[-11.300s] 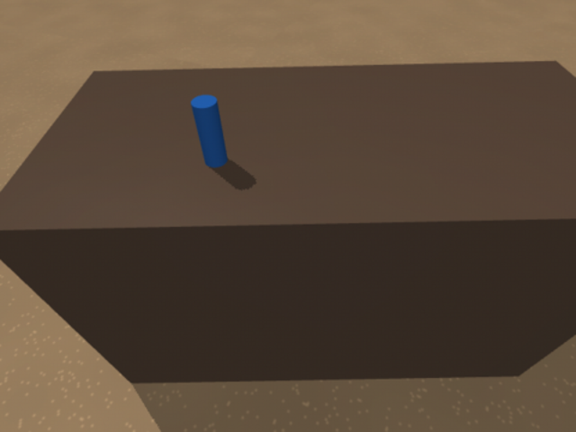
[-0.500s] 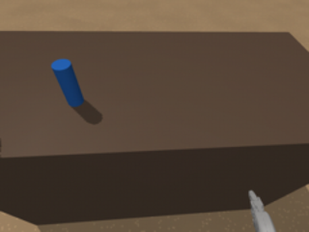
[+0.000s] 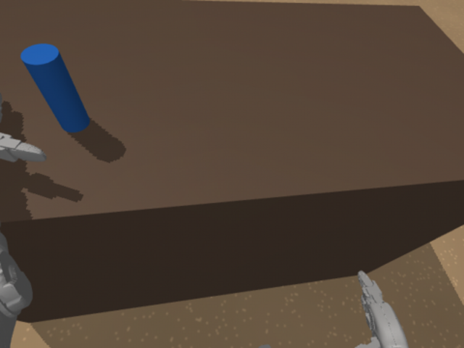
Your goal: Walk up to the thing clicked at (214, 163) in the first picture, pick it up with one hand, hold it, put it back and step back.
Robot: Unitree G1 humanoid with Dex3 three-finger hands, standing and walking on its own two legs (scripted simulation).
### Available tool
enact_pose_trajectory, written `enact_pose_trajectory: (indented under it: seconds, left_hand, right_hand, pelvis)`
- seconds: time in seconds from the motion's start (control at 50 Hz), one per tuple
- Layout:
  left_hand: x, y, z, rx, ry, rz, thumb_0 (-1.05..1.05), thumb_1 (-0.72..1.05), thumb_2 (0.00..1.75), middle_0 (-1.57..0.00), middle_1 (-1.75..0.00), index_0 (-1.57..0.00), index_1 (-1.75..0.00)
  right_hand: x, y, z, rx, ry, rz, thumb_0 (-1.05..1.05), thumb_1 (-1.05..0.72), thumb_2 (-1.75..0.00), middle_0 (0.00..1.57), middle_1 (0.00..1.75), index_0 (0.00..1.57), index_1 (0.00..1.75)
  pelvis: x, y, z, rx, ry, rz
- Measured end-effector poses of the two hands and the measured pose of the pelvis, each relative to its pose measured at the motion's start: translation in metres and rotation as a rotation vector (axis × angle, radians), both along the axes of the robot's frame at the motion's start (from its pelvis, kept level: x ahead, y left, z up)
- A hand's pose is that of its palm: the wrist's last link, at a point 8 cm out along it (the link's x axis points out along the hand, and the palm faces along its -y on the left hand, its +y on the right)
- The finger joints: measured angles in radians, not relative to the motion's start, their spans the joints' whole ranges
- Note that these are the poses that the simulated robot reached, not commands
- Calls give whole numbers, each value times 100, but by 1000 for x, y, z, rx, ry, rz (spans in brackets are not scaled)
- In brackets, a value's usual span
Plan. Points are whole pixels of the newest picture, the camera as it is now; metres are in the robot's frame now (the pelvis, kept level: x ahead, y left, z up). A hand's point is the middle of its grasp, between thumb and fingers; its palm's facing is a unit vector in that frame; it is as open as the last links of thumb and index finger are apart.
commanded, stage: close in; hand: left
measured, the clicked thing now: (60, 92) +0.52 +0.23 +0.13
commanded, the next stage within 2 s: rest palm in 0.44 s
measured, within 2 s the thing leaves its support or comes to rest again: leaves its support in 1.96 s
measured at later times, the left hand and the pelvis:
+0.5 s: hand (43, 113) +0.48 +0.25 +0.12, palm faces +0.22 -0.98 +0.02, open 17.6 cm; pelvis +0.00 -0.01 -0.01, yaw +0 degrees
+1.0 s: hand (65, 114) +0.49 +0.22 +0.11, palm faces +0.25 -0.97 +0.01, open 16.9 cm; pelvis +0.00 -0.01 -0.01, yaw -1 degrees
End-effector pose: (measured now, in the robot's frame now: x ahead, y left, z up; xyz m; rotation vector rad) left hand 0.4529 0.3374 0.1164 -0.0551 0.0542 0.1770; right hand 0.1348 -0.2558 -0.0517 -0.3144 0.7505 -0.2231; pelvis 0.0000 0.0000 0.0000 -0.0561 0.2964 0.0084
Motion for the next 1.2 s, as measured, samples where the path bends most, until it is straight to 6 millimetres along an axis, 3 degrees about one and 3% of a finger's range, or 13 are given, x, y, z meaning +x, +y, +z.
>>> enact_pose_trajectory:
  seconds: [0.16, 0.42, 0.7, 0.88, 1.2]
  left_hand:
    - [15, -23, 0, 34, -30, 59, -2, -58, 6, -6, -5, -5, -5]
    - [1, -36, 7, 38, -23, 45, -1, -57, 2, -6, -4, -7, -3]
    - [10, -64, 2, 37, -10, 46, -1, -60, 2, -9, -2, -9, -2]
    - [8, -72, -7, 39, -30, 59, -2, -61, 1, -12, -2, -11, -3]
    - [11, -58, 0, 54, -24, 88, -1, -49, 22, -54, -38, -55, -38]
  right_hand:
    - [-16, -13, -11, 24, 52, -63, -1, 53, -5, 5, 5, 5, 5]
    - [9, -8, 1, 60, -48, 6, -1, 53, -5, 5, 5, 5, 5]
    - [-10, -14, -2, 51, -18, -25, -1, 53, -5, 5, 5, 5, 5]
    - [-13, -14, -1, 50, -22, -40, -1, 53, -5, 5, 5, 5, 5]
    - [-4, -10, 6, 45, -40, -16, -1, 52, -5, 5, 5, 5, 5]
  pelvis:
    - [2, -2, -6, 2, 20, -22]
    - [2, -10, -8, 14, 0, -4]
    - [-9, -10, -11, 15, -3, -7]
    - [-8, -8, -13, 18, 5, -16]
    - [-6, -9, -13, 16, 2, -8]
